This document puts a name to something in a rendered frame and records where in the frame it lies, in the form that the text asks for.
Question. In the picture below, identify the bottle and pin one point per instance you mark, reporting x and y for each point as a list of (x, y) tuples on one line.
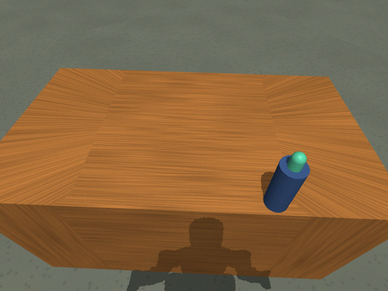
[(287, 179)]

